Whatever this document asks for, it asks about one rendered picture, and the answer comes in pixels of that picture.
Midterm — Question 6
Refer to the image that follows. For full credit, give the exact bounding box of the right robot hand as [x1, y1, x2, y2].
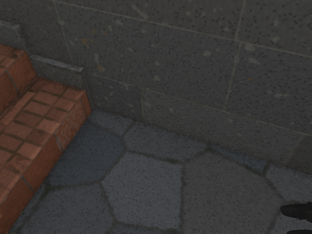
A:
[280, 202, 312, 234]

